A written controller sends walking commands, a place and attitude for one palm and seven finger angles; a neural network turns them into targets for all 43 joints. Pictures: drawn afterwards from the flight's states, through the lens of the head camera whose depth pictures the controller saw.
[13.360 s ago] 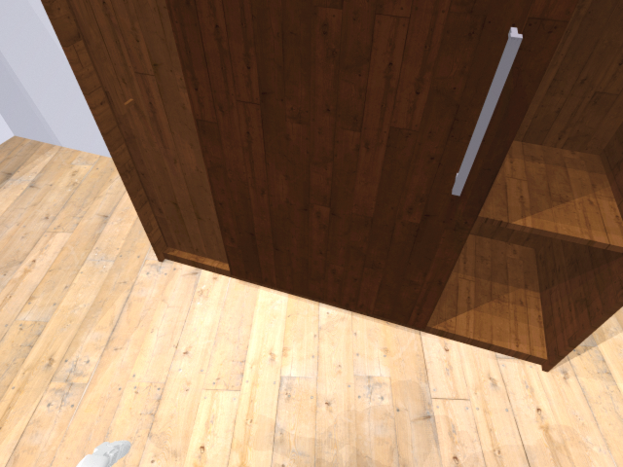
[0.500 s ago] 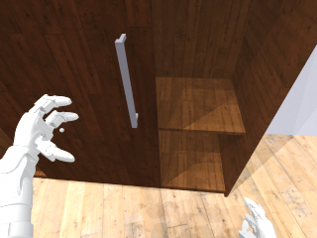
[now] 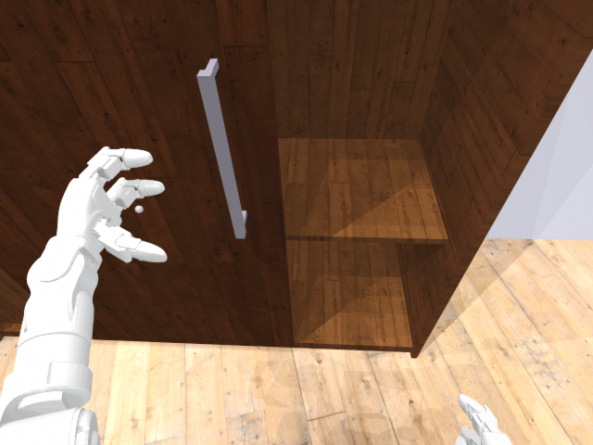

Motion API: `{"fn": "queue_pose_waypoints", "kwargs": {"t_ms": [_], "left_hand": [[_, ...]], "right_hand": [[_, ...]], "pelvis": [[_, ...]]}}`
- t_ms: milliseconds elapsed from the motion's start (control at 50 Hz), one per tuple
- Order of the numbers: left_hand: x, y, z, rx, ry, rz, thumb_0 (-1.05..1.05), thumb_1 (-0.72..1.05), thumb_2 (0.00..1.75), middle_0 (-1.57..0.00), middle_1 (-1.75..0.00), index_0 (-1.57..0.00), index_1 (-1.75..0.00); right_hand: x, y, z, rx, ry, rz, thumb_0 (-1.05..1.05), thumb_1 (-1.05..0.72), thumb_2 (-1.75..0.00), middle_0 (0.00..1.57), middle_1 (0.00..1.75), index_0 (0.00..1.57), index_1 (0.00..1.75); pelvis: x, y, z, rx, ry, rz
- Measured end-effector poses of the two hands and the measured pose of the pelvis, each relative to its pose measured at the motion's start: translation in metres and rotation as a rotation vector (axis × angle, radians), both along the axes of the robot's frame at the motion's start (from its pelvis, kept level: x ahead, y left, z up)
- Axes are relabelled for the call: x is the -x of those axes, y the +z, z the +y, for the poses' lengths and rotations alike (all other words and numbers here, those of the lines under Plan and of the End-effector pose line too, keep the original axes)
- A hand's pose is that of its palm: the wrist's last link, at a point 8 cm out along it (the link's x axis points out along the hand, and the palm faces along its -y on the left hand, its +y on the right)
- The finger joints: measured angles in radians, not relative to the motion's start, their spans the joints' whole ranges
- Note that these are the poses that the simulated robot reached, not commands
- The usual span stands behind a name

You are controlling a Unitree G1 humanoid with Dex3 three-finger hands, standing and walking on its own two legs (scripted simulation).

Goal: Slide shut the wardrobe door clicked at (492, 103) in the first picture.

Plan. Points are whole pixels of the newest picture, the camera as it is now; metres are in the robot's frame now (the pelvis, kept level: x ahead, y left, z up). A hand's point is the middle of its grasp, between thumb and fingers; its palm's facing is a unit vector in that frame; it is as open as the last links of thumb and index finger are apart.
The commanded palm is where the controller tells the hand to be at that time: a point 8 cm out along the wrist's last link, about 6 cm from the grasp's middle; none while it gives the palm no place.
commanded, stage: move the hooked fingers beside the handle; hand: left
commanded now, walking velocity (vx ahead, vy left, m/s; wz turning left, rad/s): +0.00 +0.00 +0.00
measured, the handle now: (229, 163) +0.52 +0.14 +0.10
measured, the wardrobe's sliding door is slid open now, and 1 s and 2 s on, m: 0.40 0.40 0.40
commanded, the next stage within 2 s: none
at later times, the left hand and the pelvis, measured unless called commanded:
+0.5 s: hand (171, 184) +0.44 +0.21 +0.13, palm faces +0.02 -1.00 -0.01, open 14.0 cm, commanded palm +0.42 +0.26 +0.13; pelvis +0.00 +0.00 +0.00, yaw -1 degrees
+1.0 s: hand (179, 166) +0.48 +0.20 +0.13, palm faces +0.01 -1.00 +0.00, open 13.5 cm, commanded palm +0.46 +0.24 +0.12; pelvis +0.00 +0.02 -0.01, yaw -1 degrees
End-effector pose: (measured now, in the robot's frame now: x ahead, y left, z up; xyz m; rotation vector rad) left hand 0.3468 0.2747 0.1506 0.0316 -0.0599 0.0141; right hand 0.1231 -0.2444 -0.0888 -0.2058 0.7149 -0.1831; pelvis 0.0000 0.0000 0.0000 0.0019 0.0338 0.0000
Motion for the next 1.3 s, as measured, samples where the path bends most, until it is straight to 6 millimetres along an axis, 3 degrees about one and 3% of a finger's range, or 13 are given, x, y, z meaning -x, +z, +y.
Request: {"fn": "queue_pose_waypoints", "kwargs": {"t_ms": [160, 340, 500, 740, 920, 1100, 1300], "left_hand": [[-0.026, -0.018, -0.009, 0.007, 0.006, 0.084, -0.01, -0.5, 0.3, -0.3, -1.2, -0.31, -1.2], [-0.055, -0.006, -0.013, 0.004, 0.002, 0.031, -0.01, -0.5, 0.3, -0.3, -1.2, -0.31, -1.2], [-0.074, -0.022, -0.014, 0.025, 0.003, 0.096, -0.01, -0.5, 0.3, -0.3, -1.2, -0.31, -1.2], [-0.112, -0.02, -0.021, 0.032, -0.014, 0.084, -0.01, -0.5, 0.3, -0.3, -1.2, -0.31, -1.21], [-0.116, -0.023, -0.017, 0.027, -0.007, 0.06, -0.01, -0.5, 0.3, -0.38, -1.25, -0.38, -1.25], [-0.114, -0.023, -0.02, 0.028, 0.004, 0.057, -0.01, -0.5, 0.3, -0.35, -1.24, -0.35, -1.23], [-0.112, -0.034, -0.049, 0.055, -0.02, 0.073, -0.01, -0.51, 0.3, -0.31, -1.21, -0.32, -1.21]], "right_hand": [[0.015, -0.007, -0.005, 0.002, -0.018, 0.068, 0.01, -0.9, -0.9, 0.2, 0.3, 0.2, 0.3], [0.042, -0.014, -0.013, 0.014, -0.063, 0.173, 0.01, -0.9, -0.9, 0.2, 0.3, 0.2, 0.3], [0.063, -0.019, -0.016, 0.017, -0.097, 0.255, 0.01, -0.9, -0.9, 0.2, 0.3, 0.2, 0.3], [0.092, -0.023, -0.01, 0.027, -0.131, 0.37, 0.0, -0.9, -0.9, 0.2, 0.3, 0.2, 0.3], [0.111, -0.028, -0.001, 0.011, -0.134, 0.448, 0.0, -0.9, -0.9, 0.2, 0.3, 0.2, 0.3], [0.114, -0.031, 0.005, -0.003, -0.132, 0.449, 0.0, -0.9, -0.9, 0.2, 0.3, 0.2, 0.3], [0.104, -0.031, 0.006, -0.018, -0.136, 0.396, 0.0, -0.9, -0.9, 0.2, 0.3, 0.2, 0.3]], "pelvis": [[0.001, -0.001, 0.0, -0.001, -0.006, 0.028], [-0.003, -0.002, 0.0, 0.003, -0.011, 0.049], [-0.004, -0.004, 0.004, 0.004, -0.019, 0.078], [-0.005, -0.007, 0.01, 0.012, -0.017, 0.126], [-0.005, -0.01, 0.016, 0.015, -0.017, 0.153], [-0.001, -0.012, 0.02, 0.018, -0.015, 0.152], [0.0, -0.012, 0.018, 0.012, -0.029, 0.137]]}}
